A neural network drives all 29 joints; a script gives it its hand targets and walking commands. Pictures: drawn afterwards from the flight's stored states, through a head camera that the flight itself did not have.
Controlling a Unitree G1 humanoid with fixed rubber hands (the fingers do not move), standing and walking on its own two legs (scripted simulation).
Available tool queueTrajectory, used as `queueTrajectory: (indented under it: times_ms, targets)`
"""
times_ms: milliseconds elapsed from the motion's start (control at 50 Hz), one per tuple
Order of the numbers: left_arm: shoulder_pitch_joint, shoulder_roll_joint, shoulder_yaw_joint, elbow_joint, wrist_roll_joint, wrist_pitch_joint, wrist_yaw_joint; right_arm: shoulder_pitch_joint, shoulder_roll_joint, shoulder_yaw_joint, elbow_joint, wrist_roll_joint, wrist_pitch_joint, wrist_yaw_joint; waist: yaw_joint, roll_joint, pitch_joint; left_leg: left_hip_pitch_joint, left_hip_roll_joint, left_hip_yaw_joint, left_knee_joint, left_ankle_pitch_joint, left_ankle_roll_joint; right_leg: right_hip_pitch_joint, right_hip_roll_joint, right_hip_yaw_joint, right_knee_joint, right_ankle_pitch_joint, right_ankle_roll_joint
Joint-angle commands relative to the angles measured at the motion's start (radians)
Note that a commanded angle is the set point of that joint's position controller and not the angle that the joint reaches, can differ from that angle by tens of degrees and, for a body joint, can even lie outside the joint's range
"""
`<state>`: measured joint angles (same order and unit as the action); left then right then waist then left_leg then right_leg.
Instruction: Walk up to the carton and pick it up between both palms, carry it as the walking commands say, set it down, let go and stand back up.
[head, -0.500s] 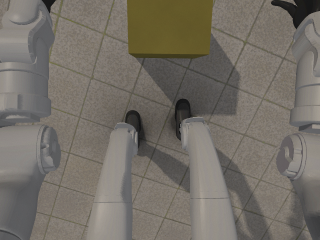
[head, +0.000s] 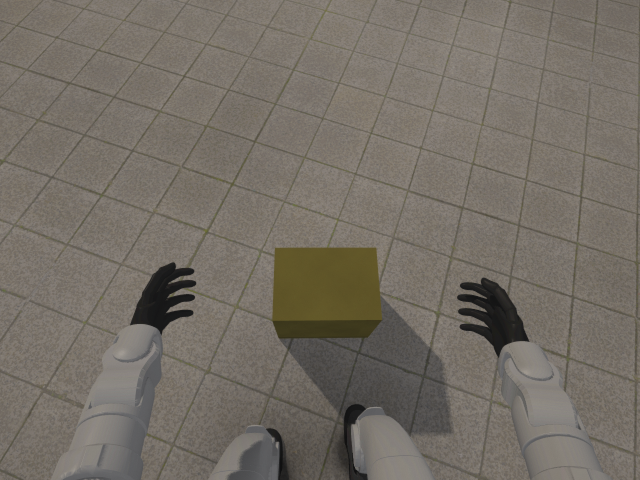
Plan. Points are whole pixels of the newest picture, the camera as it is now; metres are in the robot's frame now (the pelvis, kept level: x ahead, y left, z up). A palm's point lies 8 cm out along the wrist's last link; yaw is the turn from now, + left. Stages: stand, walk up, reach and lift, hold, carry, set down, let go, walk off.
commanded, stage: let go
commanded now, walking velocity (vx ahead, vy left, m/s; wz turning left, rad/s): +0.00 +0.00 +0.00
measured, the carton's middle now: (324, 295) +0.49 -0.05 -0.62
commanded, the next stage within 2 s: stand in 0.68 s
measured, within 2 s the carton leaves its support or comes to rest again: neither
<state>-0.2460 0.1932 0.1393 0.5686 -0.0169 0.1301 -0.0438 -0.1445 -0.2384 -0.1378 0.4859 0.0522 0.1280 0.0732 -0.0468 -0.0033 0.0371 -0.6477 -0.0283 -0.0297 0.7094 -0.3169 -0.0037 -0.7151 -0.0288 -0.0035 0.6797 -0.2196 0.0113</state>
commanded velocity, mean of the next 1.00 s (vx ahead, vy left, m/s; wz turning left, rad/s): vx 0.00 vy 0.00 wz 0.00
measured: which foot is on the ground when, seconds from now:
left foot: down 0.00-1.00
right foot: down 0.00-1.00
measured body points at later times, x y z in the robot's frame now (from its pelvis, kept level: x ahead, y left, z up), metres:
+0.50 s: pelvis +0.04 +0.00 +0.03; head +0.06 +0.00 +0.48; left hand +0.24 +0.23 -0.05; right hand +0.21 -0.25 -0.05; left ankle +0.01 +0.12 -0.71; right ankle +0.06 -0.13 -0.71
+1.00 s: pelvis +0.04 +0.01 +0.02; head +0.03 +0.01 +0.47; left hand +0.26 +0.28 -0.02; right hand +0.21 -0.27 -0.02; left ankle +0.01 +0.12 -0.71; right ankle +0.06 -0.13 -0.71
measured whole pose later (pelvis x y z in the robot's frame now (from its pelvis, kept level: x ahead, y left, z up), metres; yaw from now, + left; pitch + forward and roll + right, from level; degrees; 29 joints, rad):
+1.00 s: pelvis +0.04 +0.01 +0.02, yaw -1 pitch -1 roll -1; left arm 0.15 0.35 0.05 0.54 0.00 0.03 -0.02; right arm 0.22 -0.31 -0.06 0.47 0.03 0.03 0.03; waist -0.04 0.01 -0.03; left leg -0.17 -0.02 -0.03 0.52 -0.33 0.01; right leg -0.24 -0.02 0.00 0.50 -0.24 0.02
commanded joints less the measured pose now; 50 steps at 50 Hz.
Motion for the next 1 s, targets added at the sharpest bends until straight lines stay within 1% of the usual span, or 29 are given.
queueTrajectory:
  times_ms: [0,20,40,60,100,140,160,180,200,220,240,300,440,460,480,500,560,580,640,660,680,720,780,800,840,860,900,920,980]
  targets:
    - [0.152,0.090,0.007,-0.162,0.060,-0.090,0.002,0.134,-0.077,0.023,-0.174,-0.082,-0.088,0.011,0.038,-0.014,-0.463,0.164,-0.018,0.046,-0.183,0.158,-0.005,0.611,0.080,0.016,-0.091,0.182,-0.005]
    - [0.239,0.083,0.009,-0.179,0.067,-0.102,0.002,0.179,-0.073,0.049,-0.224,-0.068,-0.107,0.011,0.055,-0.012,-0.510,0.233,-0.019,0.047,-0.193,0.201,-0.008,0.672,0.075,0.007,-0.095,0.235,0.001]
    - [0.265,0.078,0.005,-0.211,0.069,-0.112,0.004,0.232,-0.071,0.026,-0.228,-0.080,-0.111,0.009,0.040,-0.023,-0.529,0.263,-0.018,0.040,-0.202,0.242,-0.013,0.716,0.079,0.004,-0.091,0.298,0.003]
    - [0.172,0.091,-0.002,-0.232,0.061,-0.119,0.011,0.152,-0.086,0.015,-0.205,-0.074,-0.115,0.011,0.049,0.029,-0.429,0.220,-0.019,0.037,-0.214,0.241,-0.014,0.659,0.087,0.003,-0.096,0.282,-0.002]
    - [0.372,0.077,-0.001,-0.224,0.067,-0.134,0.007,0.330,-0.077,0.037,-0.238,-0.075,-0.132,0.009,0.061,-0.016,-0.473,0.308,-0.018,0.031,-0.234,0.364,-0.018,0.768,0.090,-0.003,-0.114,0.405,0.006]
    - [0.354,0.055,-0.034,-0.204,0.034,-0.140,0.002,0.311,-0.057,0.083,-0.214,-0.049,-0.133,0.012,0.068,-0.004,-0.373,0.265,-0.019,0.031,-0.257,0.375,-0.015,0.756,0.084,0.007,-0.137,0.412,0.000]
    - [0.431,0.065,-0.028,-0.266,0.051,-0.156,0.004,0.367,-0.063,0.073,-0.273,-0.066,-0.138,0.013,0.084,-0.026,-0.408,0.356,-0.017,0.026,-0.268,0.412,-0.018,0.791,0.094,-0.011,-0.131,0.428,0.011]
    - [0.415,0.068,-0.031,-0.279,0.059,-0.155,0.007,0.400,-0.063,0.088,-0.227,-0.053,-0.137,0.016,0.073,0.049,-0.354,0.347,-0.020,0.029,-0.275,0.420,-0.024,0.769,0.090,0.003,-0.158,0.432,0.003]
    - [0.387,0.074,-0.035,-0.251,0.052,-0.142,0.009,0.361,-0.064,0.076,-0.205,-0.058,-0.123,0.017,0.076,0.068,-0.285,0.309,-0.019,0.031,-0.298,0.357,-0.030,0.777,0.089,-0.001,-0.179,0.366,-0.003]
    - [0.404,0.086,-0.016,-0.244,0.060,-0.136,0.007,0.340,-0.080,0.084,-0.236,-0.053,-0.127,0.015,0.073,0.029,-0.241,0.328,-0.022,0.030,-0.308,0.365,-0.024,0.769,0.086,0.006,-0.194,0.374,0.002]
    - [0.436,0.083,-0.024,-0.275,0.062,-0.136,0.003,0.372,-0.082,0.070,-0.239,-0.066,-0.117,0.015,0.078,0.056,-0.255,0.351,-0.021,0.035,-0.321,0.332,-0.028,0.809,0.090,-0.007,-0.196,0.337,0.004]
    - [0.476,0.090,-0.039,-0.211,0.049,-0.111,-0.009,0.364,-0.079,0.088,-0.237,-0.060,-0.097,0.011,0.060,-0.008,-0.174,0.350,-0.025,0.034,-0.344,0.297,-0.012,0.808,0.080,0.005,-0.229,0.322,0.011]
    - [0.444,0.101,-0.047,-0.234,0.054,-0.066,-0.023,0.346,-0.087,0.092,-0.199,-0.067,-0.040,0.024,0.070,0.039,-0.092,0.349,-0.007,0.022,-0.377,0.160,-0.014,0.807,0.091,-0.010,-0.242,0.169,0.019]
    - [0.437,0.090,-0.050,-0.204,0.057,-0.057,-0.020,0.332,-0.078,0.091,-0.223,-0.074,-0.036,0.021,0.066,0.003,-0.041,0.324,-0.005,0.028,-0.377,0.113,-0.007,0.797,0.086,-0.005,-0.247,0.124,0.020]
    - [0.435,0.095,-0.058,-0.216,0.053,-0.054,-0.025,0.330,-0.088,0.073,-0.214,-0.081,-0.031,0.018,0.063,0.027,-0.071,0.329,-0.005,0.025,-0.374,0.151,-0.013,0.799,0.092,-0.009,-0.239,0.158,0.022]
    - [0.467,0.102,-0.049,-0.203,0.055,-0.047,-0.030,0.348,-0.087,0.090,-0.218,-0.072,-0.023,0.021,0.065,-0.016,-0.078,0.327,-0.014,0.030,-0.368,0.147,-0.006,0.835,0.089,-0.012,-0.240,0.168,0.029]
    - [0.445,0.101,-0.051,-0.185,0.061,-0.045,-0.020,0.341,-0.086,0.091,-0.212,-0.076,-0.015,0.013,0.074,-0.022,-0.057,0.325,-0.001,0.021,-0.364,0.156,-0.001,0.842,0.092,-0.011,-0.233,0.164,0.031]
    - [0.411,0.132,-0.043,-0.229,0.071,-0.059,-0.015,0.294,-0.097,0.089,-0.239,-0.058,-0.012,0.012,0.088,0.016,-0.107,0.360,-0.004,0.022,-0.348,0.199,-0.007,0.826,0.093,-0.009,-0.226,0.184,0.026]
    - [0.434,0.123,-0.058,-0.196,0.059,-0.068,-0.001,0.331,-0.067,0.109,-0.201,-0.070,0.025,-0.003,0.110,0.029,-0.087,0.364,0.007,0.040,-0.333,0.204,-0.014,0.823,0.093,0.000,-0.223,0.147,0.013]
    - [0.430,0.246,-0.022,-0.039,0.074,-0.101,0.023,0.354,-0.226,0.034,-0.056,-0.088,-0.041,-0.047,0.060,0.026,-0.264,0.409,0.040,0.015,-0.226,0.219,-0.045,0.685,-0.034,0.050,-0.227,0.227,0.006]
    - [0.448,0.270,-0.020,-0.022,0.080,-0.112,0.033,0.346,-0.211,0.041,-0.052,-0.105,-0.064,-0.054,0.067,-0.020,-0.252,0.451,0.044,0.002,-0.234,0.178,-0.047,0.617,-0.037,0.066,-0.233,0.249,0.005]
    - [0.380,0.227,-0.039,-0.031,0.084,-0.127,0.034,0.367,-0.235,0.039,-0.017,-0.114,-0.098,-0.065,0.037,-0.024,-0.219,0.454,0.046,-0.017,-0.257,0.076,-0.029,0.529,-0.036,0.053,-0.246,0.103,0.007]
    - [0.416,0.239,-0.046,-0.017,0.081,-0.137,0.033,0.359,-0.244,0.042,-0.010,-0.128,-0.119,-0.056,0.058,0.038,-0.134,0.351,0.047,-0.021,-0.277,-0.059,-0.006,0.499,-0.023,0.071,-0.268,-0.078,-0.002]
    - [0.404,0.243,-0.055,-0.013,0.091,-0.143,0.031,0.356,-0.232,0.048,-0.009,-0.119,-0.123,-0.056,0.055,-0.027,-0.130,0.363,0.053,-0.030,-0.277,-0.040,-0.006,0.481,-0.021,0.056,-0.270,-0.063,-0.001]
    - [0.399,0.263,-0.054,-0.023,0.087,-0.146,0.030,0.374,-0.229,0.048,-0.007,-0.110,-0.130,-0.052,0.045,-0.018,-0.123,0.377,0.056,-0.026,-0.275,0.001,-0.010,0.480,-0.016,0.055,-0.260,-0.050,0.003]
    - [0.413,0.278,-0.045,-0.022,0.084,-0.142,0.031,0.380,-0.234,0.051,-0.003,-0.111,-0.136,-0.054,0.043,0.013,-0.150,0.387,0.067,-0.038,-0.268,0.055,-0.010,0.501,-0.022,0.062,-0.249,-0.010,0.000]
    - [0.402,0.281,-0.050,-0.024,0.080,-0.140,0.028,0.334,-0.250,0.039,-0.009,-0.110,-0.137,-0.059,0.058,-0.003,-0.170,0.383,0.075,-0.050,-0.265,0.139,-0.013,0.546,-0.029,0.040,-0.228,0.112,-0.002]
    - [0.423,0.276,-0.048,-0.027,0.079,-0.145,0.030,0.365,-0.271,0.038,0.001,-0.106,-0.138,-0.065,0.055,0.035,-0.193,0.394,0.073,-0.046,-0.259,0.165,-0.014,0.569,-0.029,0.057,-0.221,0.147,-0.002]
    - [0.444,0.281,-0.054,-0.013,0.073,-0.145,0.032,0.360,-0.286,0.033,0.012,-0.104,-0.145,-0.073,0.063,-0.001,-0.202,0.428,0.091,-0.052,-0.253,0.234,-0.002,0.562,-0.035,0.050,-0.205,0.191,-0.008]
